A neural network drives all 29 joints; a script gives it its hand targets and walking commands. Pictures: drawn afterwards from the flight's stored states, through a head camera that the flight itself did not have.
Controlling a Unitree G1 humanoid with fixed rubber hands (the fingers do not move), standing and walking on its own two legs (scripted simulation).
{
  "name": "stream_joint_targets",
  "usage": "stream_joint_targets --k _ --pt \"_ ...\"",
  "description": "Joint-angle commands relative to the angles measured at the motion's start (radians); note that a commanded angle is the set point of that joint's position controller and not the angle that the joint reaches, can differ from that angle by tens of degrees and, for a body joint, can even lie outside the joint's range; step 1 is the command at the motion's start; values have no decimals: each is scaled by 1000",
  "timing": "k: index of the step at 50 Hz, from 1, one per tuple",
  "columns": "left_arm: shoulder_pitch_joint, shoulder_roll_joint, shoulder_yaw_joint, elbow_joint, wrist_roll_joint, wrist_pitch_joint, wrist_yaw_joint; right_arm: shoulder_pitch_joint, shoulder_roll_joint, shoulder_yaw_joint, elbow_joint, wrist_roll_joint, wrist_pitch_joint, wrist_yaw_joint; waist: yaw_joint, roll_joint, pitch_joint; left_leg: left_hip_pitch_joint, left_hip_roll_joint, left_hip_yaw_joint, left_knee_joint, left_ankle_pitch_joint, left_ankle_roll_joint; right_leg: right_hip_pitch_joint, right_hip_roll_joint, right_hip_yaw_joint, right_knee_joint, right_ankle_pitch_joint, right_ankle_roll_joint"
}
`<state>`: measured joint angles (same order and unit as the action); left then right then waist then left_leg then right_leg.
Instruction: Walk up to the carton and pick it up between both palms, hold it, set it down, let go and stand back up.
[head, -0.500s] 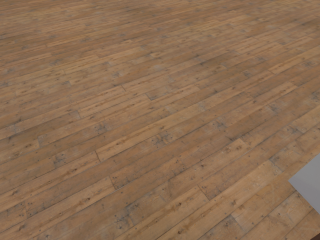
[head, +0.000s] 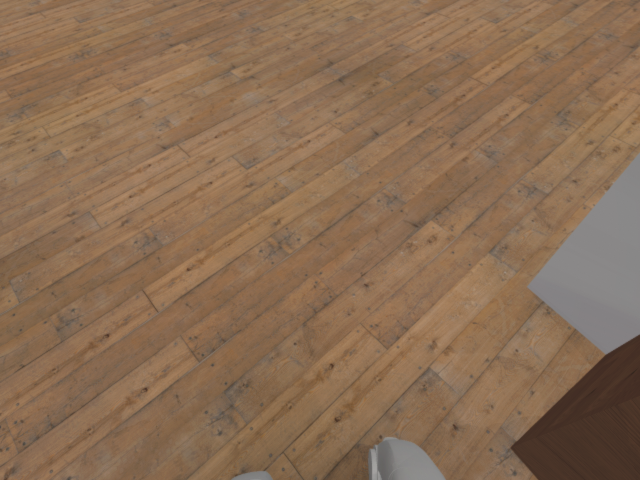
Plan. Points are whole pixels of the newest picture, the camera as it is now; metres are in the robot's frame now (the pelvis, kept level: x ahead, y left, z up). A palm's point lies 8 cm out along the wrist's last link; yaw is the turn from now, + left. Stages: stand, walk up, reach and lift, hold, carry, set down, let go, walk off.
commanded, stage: walk up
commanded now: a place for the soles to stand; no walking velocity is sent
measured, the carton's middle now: out of the picture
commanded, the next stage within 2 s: none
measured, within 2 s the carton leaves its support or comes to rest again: neither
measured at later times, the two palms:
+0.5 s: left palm (254, 476) +0.14 +0.12 -0.13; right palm out of the picture -0.07 -0.35 -0.10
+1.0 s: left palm out of the picture +0.07 -0.07 -0.11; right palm out of the picture -0.26 -0.44 -0.10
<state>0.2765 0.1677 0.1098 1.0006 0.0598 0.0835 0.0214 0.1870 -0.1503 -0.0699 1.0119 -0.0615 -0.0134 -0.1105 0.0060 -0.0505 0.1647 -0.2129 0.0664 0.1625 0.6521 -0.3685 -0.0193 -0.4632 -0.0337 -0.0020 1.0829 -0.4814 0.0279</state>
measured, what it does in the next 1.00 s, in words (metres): steps to the right, turning right: left foot, then right foot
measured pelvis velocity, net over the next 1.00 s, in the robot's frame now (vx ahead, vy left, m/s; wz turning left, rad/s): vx -0.16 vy -0.19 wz -0.67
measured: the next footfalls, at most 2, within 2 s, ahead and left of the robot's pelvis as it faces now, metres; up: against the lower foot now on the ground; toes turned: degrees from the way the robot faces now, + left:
left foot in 0.38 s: +0.06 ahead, +0.03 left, +0.00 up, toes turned -17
right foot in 0.70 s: -0.14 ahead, -0.30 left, +0.00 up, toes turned -36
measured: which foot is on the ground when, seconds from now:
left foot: down 0.00-0.12, up 0.14-0.36, down 0.38-0.70, up 0.72-1.00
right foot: down 0.00-0.38, up 0.40-0.68, down 0.70-1.00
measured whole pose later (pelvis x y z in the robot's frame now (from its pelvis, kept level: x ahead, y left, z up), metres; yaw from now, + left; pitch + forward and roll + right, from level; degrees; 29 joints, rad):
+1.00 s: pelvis -0.16 -0.19 +0.00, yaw -38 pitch -4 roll +0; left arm 0.23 0.24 -0.03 0.68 0.03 0.06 -0.05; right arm 0.36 -0.25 -0.05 0.63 -0.02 -0.01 -0.03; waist 0.02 0.00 0.12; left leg -0.41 0.01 0.06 0.86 -0.46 0.01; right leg -0.30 0.09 0.00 0.70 -0.32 -0.08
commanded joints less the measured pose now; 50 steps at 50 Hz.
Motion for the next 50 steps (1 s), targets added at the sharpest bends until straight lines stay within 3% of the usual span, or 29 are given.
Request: stream_joint_targets --k 1,4,5,6,7,8,9,10,13,17,19,20,21,22,23,24,27,31,33,35,36,37,38,40,42,44,46,47,50 --pt "-24 109 19 -152 16 -14 -19 -14 -245 -56 -78 -35 -11 -14 15 179 -36 -26 405 -196 -234 481 289 -39 -190 96 -15 -9 18" --pt "80 118 18 -159 -3 -25 -58 -94 -298 -77 -135 -32 6 24 67 208 -121 -134 309 -70 -119 375 219 262 -65 -124 -244 85 -5" --pt "151 136 21 -155 -8 -38 -63 -98 -299 -76 -148 -19 15 33 110 144 -144 -159 258 -21 20 278 187 358 -36 -128 -372 189 -24" --pt "197 222 34 -160 0 -50 -66 -58 -242 -63 -163 -15 28 44 143 -58 -165 -176 135 35 292 153 136 390 -2 -65 -493 247 -81" --pt "155 337 40 -185 -17 -48 -59 -118 -155 -32 -271 27 53 54 159 -432 -132 -391 -128 50 548 -404 63 267 -232 474 -734 531 -271" --pt "105 358 40 -223 -41 -41 -49 -99 -149 -28 -290 54 61 47 134 -385 -149 -401 -110 -135 766 -426 48 243 -270 596 -776 439 -358" --pt "60 361 37 -265 -42 -37 -31 -82 -173 -25 -300 53 50 43 111 -305 -133 -438 -87 -160 816 -351 56 235 -264 547 -756 411 -369" --pt "9 343 26 -293 -21 -28 -23 -45 -188 -23 -297 51 35 43 92 -206 -160 -419 -59 -164 788 -275 50 258 -235 458 -687 463 -351" --pt "-83 262 -2 -364 11 -27 -39 64 -209 -18 -301 42 3 39 34 -108 -198 -287 -36 -147 528 -153 32 209 -161 357 -586 611 -318" --pt "-64 261 -1 -400 -6 -14 -63 123 -205 -35 -372 68 3 39 39 -103 -283 -94 -45 -171 168 -84 32 197 -141 420 -551 679 -214" --pt "-124 256 -11 -427 -29 -2 -76 235 -216 -48 -374 55 -12 36 -42 -38 -311 132 -11 -189 -142 124 69 19 -66 369 -457 497 -86" --pt "-77 201 -14 -447 -41 1 -83 246 -340 -82 -390 34 -15 36 -52 262 -277 189 284 -536 -287 -19 212 -202 117 197 -175 119 32" --pt "-78 242 9 -455 -16 11 -77 184 -369 -89 -416 19 -7 29 -44 294 -207 13 518 -763 -360 9 340 -187 116 151 172 -122 45" --pt "-69 276 16 -445 3 26 -80 105 -335 -85 -447 13 -13 12 3 172 -154 -51 511 -718 -332 77 343 -170 61 227 333 -63 35" --pt "-62 285 14 -431 6 29 -89 54 -303 -72 -465 14 -18 3 20 107 -118 -78 465 -605 -306 99 321 -175 41 210 399 -22 39" --pt "-37 283 16 -427 3 24 -100 22 -294 -69 -478 10 -33 -1 47 107 -108 -45 417 -523 -283 128 293 -188 7 218 413 14 45" --pt "-81 244 6 -447 -2 6 -113 83 -291 -68 -474 12 -57 18 5 187 -107 39 323 -316 -250 251 240 -189 -37 136 240 33 60" --pt "-168 200 -38 -464 -18 -3 -135 217 -361 -90 -424 -11 -50 26 -65 287 -112 57 305 -166 -239 402 233 -7 -40 -21 -162 -75 39" --pt "-83 187 -47 -446 -26 -24 -135 210 -386 -93 -410 -11 -39 35 -26 305 -154 2 283 -96 -189 422 206 163 -14 -82 -326 -16 10" --pt "58 212 -37 -399 -5 -51 -117 217 -339 -71 -407 6 -27 51 50 173 -231 -68 212 22 23 331 148 371 52 -121 -539 132 -13" --pt "121 360 -16 -404 -7 -68 -112 168 -266 -61 -451 20 -13 65 135 -151 -237 -279 48 90 245 -52 49 429 -118 214 -661 195 -103" --pt "143 464 11 -406 -33 -64 -109 82 -227 -51 -507 40 9 68 173 -297 -238 -453 -67 -8 473 -371 24 459 -245 596 -771 179 -265" --pt "95 452 12 -408 -43 -57 -90 69 -206 -48 -519 48 18 66 151 -268 -230 -501 -32 -132 581 -356 34 457 -264 557 -753 166 -306" --pt "-27 346 -23 -414 -38 -46 -59 123 -254 -38 -508 61 -5 64 70 -185 -161 -488 17 -175 589 -225 36 359 -244 423 -696 250 -278" --pt "-79 274 -54 -427 -20 -53 -63 194 -253 -37 -469 40 -28 66 35 -121 -163 -416 26 -168 497 -181 18 347 -206 338 -649 446 -272" --pt "-57 263 -59 -411 -14 -56 -67 193 -234 -28 -475 37 -32 69 41 -150 -157 -360 13 -152 374 -190 11 314 -199 329 -653 452 -286" --pt "-27 261 -65 -413 -16 -55 -70 181 -236 -27 -500 39 -27 70 65 -96 -177 -319 -7 -149 297 -171 17 305 -224 365 -655 494 -304" --pt "-43 277 -67 -420 -20 -53 -67 194 -229 -26 -498 42 -27 70 48 -122 -183 -279 -17 -155 273 -151 22 279 -222 382 -651 483 -298" --pt "-97 273 -79 -434 -41 -42 -64 238 -226 -23 -499 35 -34 70 -2 -42 -156 -78 -50 -126 84 17 55 100 -191 345 -641 379 -221"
